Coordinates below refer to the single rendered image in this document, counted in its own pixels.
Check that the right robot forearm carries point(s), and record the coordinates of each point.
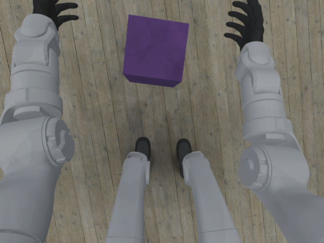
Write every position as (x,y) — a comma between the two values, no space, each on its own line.
(262,99)

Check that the robot left upper arm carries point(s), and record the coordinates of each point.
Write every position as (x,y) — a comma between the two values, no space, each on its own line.
(32,153)

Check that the right robot thigh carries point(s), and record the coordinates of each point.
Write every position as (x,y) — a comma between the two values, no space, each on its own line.
(214,221)

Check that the robot right hand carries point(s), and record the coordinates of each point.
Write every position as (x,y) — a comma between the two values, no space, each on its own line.
(253,29)

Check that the robot right upper arm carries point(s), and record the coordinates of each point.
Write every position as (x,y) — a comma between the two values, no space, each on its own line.
(278,176)

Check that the robot left hand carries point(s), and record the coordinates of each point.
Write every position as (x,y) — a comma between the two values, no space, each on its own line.
(49,9)

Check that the left robot forearm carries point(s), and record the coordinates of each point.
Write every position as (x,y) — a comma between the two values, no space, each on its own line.
(34,72)

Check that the robot left shin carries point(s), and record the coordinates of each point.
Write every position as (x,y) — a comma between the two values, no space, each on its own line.
(134,154)

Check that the carton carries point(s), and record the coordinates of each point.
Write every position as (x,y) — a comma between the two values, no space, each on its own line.
(155,51)

